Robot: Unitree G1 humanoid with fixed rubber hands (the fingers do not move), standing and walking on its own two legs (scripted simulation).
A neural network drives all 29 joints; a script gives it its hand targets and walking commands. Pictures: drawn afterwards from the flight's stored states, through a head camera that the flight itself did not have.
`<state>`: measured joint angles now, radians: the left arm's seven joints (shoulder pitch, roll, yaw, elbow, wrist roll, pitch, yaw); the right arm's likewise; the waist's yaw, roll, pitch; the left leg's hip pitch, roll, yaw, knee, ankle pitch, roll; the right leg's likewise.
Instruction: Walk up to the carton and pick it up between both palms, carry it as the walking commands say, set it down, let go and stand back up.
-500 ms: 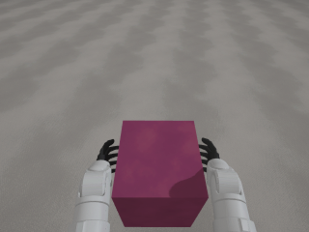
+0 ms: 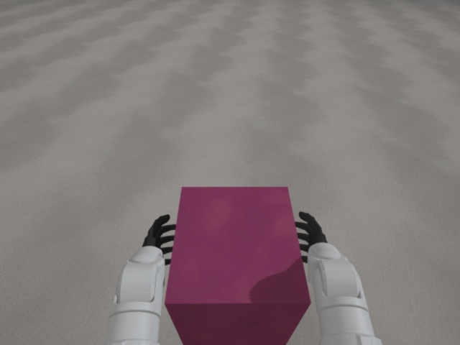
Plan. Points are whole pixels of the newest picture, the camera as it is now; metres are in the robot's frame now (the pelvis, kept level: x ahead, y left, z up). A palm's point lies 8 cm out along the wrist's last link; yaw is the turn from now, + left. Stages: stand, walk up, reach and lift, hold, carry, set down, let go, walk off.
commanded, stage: reach and lift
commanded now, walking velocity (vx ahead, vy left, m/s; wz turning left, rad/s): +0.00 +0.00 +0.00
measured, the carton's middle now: (234, 269) +0.29 +0.00 -0.02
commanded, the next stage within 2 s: hold in 0.04 s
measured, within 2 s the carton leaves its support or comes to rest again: neither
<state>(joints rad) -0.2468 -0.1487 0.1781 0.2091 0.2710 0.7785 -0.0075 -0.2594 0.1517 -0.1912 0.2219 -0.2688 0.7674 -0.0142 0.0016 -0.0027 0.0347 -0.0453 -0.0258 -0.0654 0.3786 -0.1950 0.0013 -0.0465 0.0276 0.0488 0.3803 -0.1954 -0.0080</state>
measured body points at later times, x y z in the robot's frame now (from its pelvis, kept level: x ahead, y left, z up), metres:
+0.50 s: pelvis -0.01 +0.00 +0.00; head -0.05 +0.00 +0.45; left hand +0.29 +0.15 +0.04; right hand +0.29 -0.15 +0.04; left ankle +0.02 +0.12 -0.74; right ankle +0.02 -0.11 -0.74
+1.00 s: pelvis -0.03 -0.01 -0.03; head -0.02 -0.01 +0.42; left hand +0.33 +0.09 +0.07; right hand +0.30 -0.20 +0.07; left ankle +0.01 +0.12 -0.74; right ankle +0.02 -0.11 -0.74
